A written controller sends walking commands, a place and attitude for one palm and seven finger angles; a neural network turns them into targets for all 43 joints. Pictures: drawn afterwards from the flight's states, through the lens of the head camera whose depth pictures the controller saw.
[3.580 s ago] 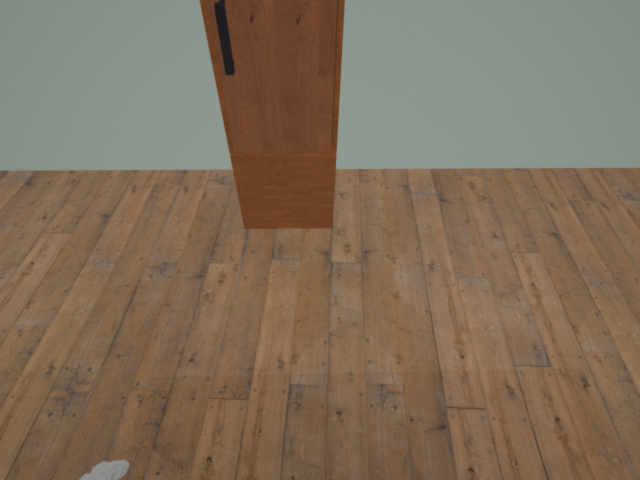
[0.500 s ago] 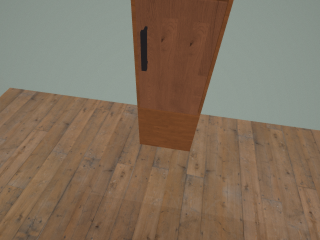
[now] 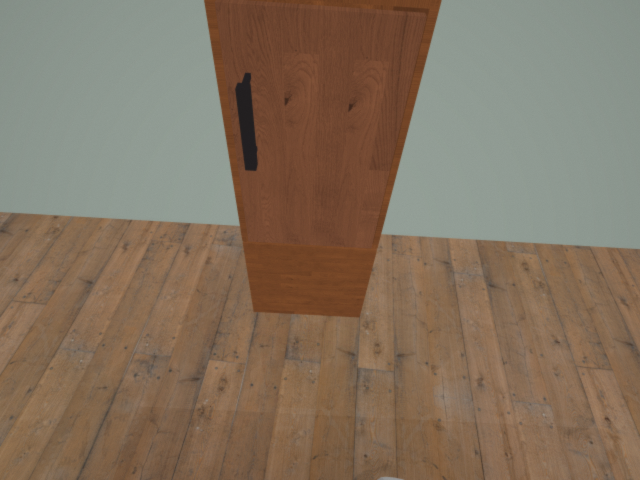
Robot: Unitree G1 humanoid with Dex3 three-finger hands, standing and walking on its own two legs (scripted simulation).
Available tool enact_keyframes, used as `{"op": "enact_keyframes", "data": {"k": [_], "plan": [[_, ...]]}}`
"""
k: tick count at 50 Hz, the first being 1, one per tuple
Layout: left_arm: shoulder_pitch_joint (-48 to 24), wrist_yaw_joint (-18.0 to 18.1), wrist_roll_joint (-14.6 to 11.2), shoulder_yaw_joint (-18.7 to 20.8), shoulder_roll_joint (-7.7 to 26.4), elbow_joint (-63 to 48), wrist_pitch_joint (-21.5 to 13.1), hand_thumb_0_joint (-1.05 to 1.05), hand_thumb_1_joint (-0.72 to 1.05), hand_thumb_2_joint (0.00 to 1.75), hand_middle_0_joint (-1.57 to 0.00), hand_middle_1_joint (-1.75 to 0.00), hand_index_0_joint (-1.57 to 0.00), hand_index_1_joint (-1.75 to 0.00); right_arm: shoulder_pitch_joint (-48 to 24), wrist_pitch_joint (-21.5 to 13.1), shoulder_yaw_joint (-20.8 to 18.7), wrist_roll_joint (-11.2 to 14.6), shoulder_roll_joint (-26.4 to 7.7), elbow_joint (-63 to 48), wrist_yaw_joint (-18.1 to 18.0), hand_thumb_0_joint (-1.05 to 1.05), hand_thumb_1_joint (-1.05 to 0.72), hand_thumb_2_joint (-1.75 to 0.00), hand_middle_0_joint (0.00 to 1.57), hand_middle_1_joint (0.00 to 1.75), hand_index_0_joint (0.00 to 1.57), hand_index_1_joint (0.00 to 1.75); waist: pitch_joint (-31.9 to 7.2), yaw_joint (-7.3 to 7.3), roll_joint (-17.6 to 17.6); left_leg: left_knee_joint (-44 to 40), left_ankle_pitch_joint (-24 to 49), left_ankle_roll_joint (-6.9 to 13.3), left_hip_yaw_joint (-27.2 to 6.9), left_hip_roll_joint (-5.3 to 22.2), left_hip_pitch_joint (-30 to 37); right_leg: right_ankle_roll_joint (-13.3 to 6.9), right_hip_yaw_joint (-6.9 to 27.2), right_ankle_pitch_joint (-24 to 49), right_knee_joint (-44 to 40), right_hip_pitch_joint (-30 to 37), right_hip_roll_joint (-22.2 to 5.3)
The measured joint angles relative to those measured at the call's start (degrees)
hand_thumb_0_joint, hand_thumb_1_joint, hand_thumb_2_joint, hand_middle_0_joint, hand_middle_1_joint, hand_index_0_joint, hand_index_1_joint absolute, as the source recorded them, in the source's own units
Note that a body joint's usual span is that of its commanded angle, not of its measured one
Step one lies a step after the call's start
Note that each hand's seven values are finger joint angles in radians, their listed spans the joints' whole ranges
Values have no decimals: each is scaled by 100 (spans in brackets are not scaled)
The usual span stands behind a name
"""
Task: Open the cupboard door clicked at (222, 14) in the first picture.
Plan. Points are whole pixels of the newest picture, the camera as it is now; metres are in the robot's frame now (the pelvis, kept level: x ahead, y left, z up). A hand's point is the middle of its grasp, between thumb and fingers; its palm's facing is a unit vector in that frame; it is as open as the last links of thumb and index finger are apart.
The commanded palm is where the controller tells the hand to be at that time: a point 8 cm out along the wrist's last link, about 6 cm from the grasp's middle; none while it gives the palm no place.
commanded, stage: take the last steps up to it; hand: left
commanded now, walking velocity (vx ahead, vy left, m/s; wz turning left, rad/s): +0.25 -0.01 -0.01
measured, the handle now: (249, 123) +0.72 +0.17 +0.04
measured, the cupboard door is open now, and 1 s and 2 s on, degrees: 0 0 0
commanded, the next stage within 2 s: come to a stop and stand still in 0.28 s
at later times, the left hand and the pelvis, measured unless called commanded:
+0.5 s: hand (222, 433) +0.22 +0.15 -0.17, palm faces +0.06 -0.98 -0.20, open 7.1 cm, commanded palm none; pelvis +0.15 -0.03 +0.00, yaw +1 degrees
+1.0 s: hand (225, 466) +0.17 +0.14 -0.16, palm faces +0.06 -0.95 -0.29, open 7.4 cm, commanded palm none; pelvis +0.15 -0.06 -0.01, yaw +1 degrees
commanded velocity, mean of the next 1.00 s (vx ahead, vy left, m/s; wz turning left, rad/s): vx -0.03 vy -0.01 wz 0.00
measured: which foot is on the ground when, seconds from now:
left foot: down 0.00-0.24, up 0.26-0.52, down 0.54-0.90, up 0.92-1.00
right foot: up 0.00-0.22, down 0.24-0.60, up 0.62-0.88, down 0.90-1.00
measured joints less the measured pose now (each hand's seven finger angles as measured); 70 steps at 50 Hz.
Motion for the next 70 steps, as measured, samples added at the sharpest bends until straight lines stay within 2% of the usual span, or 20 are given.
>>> {"op": "enact_keyframes", "data": {"k": [6,11,13,15,18,22,26,28,31,33,37,40,43,45,49,52,55,59,63,70], "plan": [[-750,-1,-33,8,1,-427,-62,1,92,90,-20,-30,-20,-29,436,45,24,-8,192,371,8,0,-90,-90,20,30,20,30,108,-104,121,-576,-1,-86,36,-69,599,61,-111,437,-1283,-259,-144],[-1130,-13,-18,-14,-89,-644,-156,1,92,90,-20,-30,-20,-29,621,128,-27,-13,190,515,30,0,-90,-90,21,30,20,30,198,-247,213,-131,-563,-287,54,26,818,-29,-267,804,-2516,199,-31],[-1194,2,-7,-34,-142,-700,-299,0,91,90,-20,-30,-20,-29,635,171,-28,37,168,547,59,1,-90,-90,21,30,20,30,229,-226,275,868,-1022,-240,-85,151,516,-153,-338,1052,-2562,329,32],[-1172,25,-47,-76,-230,-715,-383,0,91,90,-20,-30,-20,-29,456,279,-40,69,91,528,77,1,-90,-90,21,30,20,30,272,-209,366,2430,-1344,-130,-459,162,-135,-206,-446,817,-2370,397,103],[-967,94,-62,-114,-353,-630,-353,0,91,90,-20,-30,-20,-29,103,335,-107,50,-57,358,82,1,-90,-90,21,30,20,30,209,-151,415,3641,-921,-84,-666,206,-1000,-182,-535,789,-2753,724,207],[-739,229,-73,16,-238,-580,-355,-3,96,90,-20,-30,-21,-30,-356,300,-128,40,-196,2,41,1,-91,-90,20,30,20,30,67,-57,374,2850,-572,-213,-655,317,-1461,-178,-623,917,-3323,1094,275],[-558,226,-69,-80,-136,-398,-190,-3,95,90,-20,-30,-20,-29,-809,282,-84,64,-350,-208,-43,1,-92,-90,20,30,19,30,58,100,363,1191,134,-327,-689,266,-1136,-81,-582,799,-3358,1303,324],[-460,226,-91,-111,-103,-310,-75,-2,94,90,-20,-30,-20,-29,-960,272,-74,85,-403,-249,-42,1,-93,-90,20,30,19,30,61,155,338,653,454,-275,-669,249,-843,-2,-559,587,-3109,1320,321],[-369,239,-113,-112,4,-278,96,-1,93,90,-20,-30,-20,-29,-1157,319,-16,83,-309,-335,-47,1,-92,-90,20,30,19,30,105,271,27,521,235,-139,-518,65,-662,100,-386,416,-2871,1300,134],[-336,229,-121,-124,46,-298,160,0,93,90,-20,-30,-20,-29,-1297,340,8,77,-264,-417,-71,1,-92,-90,20,30,19,30,176,319,-51,357,294,-86,-460,-7,-589,132,-191,-60,-2414,1153,112],[-320,214,-110,-89,68,-376,232,0,92,90,-20,-30,-20,-29,-1579,430,-19,46,-238,-575,-85,0,-91,-90,20,30,20,30,361,317,56,145,466,-80,-453,8,-563,169,110,-753,-1322,759,227],[-332,210,-105,-45,87,-470,263,0,92,90,-20,-30,-20,-29,-1693,489,-68,34,-266,-655,-76,0,-91,-90,21,30,20,30,459,290,176,112,540,-145,-462,64,-596,190,201,-820,-1107,623,270],[-336,206,-99,-27,99,-575,239,0,91,90,-20,-30,-20,-29,-1682,537,-119,32,-343,-664,-46,0,-90,-90,21,30,20,30,461,278,291,205,560,-242,-493,103,-681,175,191,-411,-1730,785,230],[-266,210,-67,-36,134,-652,160,0,91,90,-20,-30,-20,-29,-1602,573,-151,66,-387,-643,-13,0,-90,-90,21,30,20,30,377,285,291,463,472,-333,-498,94,-826,112,207,348,-2566,1047,168],[-261,217,-8,-117,-7,-600,123,0,91,90,-20,-30,-20,-29,-1422,744,-229,100,-528,-520,20,0,-90,-90,21,30,20,30,268,205,479,1630,-773,-245,-893,-27,-1142,-105,44,299,-2553,1076,245],[-286,211,-4,-166,-101,-569,119,1,91,90,-20,-30,-20,-29,-1270,737,-226,111,-538,-397,24,0,-91,-90,20,30,20,30,190,169,446,2239,-934,-227,-957,-108,-1139,-168,6,457,-2807,1135,279],[-350,204,-18,-205,-170,-551,76,1,91,90,-20,-30,-20,-29,-1092,682,-181,121,-491,-288,12,0,-91,-90,20,30,20,30,132,145,374,1804,-895,-258,-906,-101,-790,-212,-42,612,-2986,1125,331],[-439,229,-93,-209,-159,-446,26,1,93,90,-20,-30,-20,-30,-845,555,-77,111,-410,-104,-23,0,-91,-90,20,30,20,30,41,99,383,308,-108,-240,-974,6,-58,-219,-198,683,-2999,1021,499],[-541,227,-137,-194,-63,-269,54,1,94,90,-20,-30,-20,-30,-672,486,53,82,-199,167,-38,1,-91,-90,20,30,20,30,45,167,140,10,0,-350,-944,-28,99,-205,-175,915,-3322,1187,475],[-319,192,-139,-231,-69,-51,59,0,93,90,-20,-30,-20,-29,-369,476,125,55,-65,281,-33,1,-90,-90,20,30,20,30,-72,169,136,-302,231,-332,-908,-46,214,-192,-143,1175,-3685,1317,479]]}}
